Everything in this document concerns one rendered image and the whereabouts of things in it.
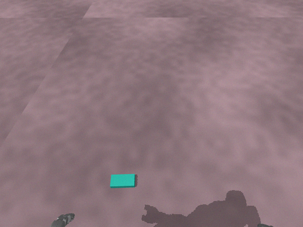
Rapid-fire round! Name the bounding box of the small box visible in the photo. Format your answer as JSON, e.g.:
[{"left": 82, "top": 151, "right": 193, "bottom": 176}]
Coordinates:
[{"left": 110, "top": 174, "right": 135, "bottom": 188}]

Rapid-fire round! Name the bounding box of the left robot hand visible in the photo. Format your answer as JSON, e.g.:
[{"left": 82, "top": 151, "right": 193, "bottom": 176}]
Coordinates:
[{"left": 50, "top": 213, "right": 75, "bottom": 227}]

